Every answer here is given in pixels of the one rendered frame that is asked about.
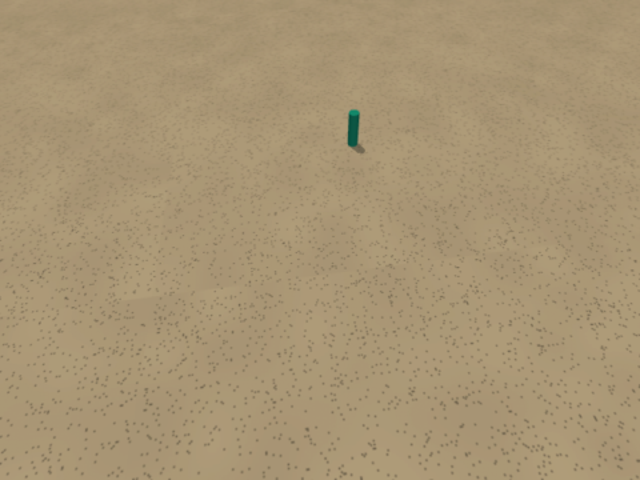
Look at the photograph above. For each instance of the can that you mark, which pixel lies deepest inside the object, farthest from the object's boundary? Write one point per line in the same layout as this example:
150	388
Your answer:
353	126

